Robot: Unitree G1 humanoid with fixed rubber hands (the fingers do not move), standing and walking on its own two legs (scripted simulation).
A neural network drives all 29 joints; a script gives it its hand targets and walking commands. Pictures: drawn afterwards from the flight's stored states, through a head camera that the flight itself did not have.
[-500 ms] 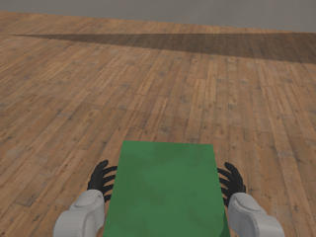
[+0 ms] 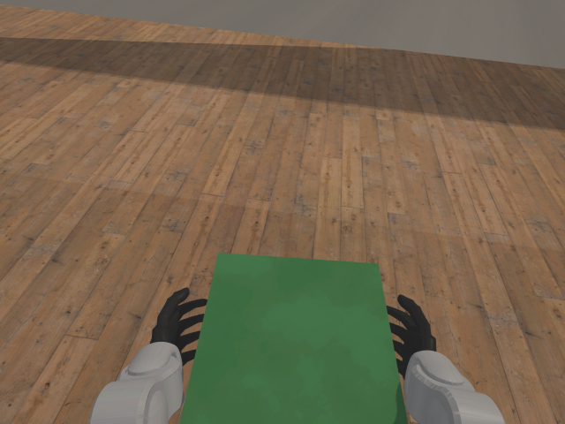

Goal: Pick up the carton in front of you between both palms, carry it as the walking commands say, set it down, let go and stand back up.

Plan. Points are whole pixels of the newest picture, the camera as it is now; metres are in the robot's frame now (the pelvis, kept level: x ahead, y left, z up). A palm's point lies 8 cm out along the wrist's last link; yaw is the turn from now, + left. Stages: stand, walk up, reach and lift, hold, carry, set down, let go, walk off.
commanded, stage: carry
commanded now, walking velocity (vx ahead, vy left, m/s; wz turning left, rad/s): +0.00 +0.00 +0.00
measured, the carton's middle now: (289, 373) +0.23 +0.00 -0.01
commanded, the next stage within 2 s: hold in 1.78 s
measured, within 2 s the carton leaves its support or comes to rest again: neither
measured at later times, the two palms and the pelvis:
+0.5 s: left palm (203, 215) +0.44 +0.14 +0.08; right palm (385, 216) +0.46 -0.16 +0.08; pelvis +0.22 -0.02 -0.01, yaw +3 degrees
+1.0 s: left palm (195, 219) +0.45 +0.16 +0.06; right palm (370, 219) +0.47 -0.14 +0.06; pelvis +0.23 +0.00 -0.01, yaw +3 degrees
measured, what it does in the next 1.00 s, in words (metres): walks ahead: right foot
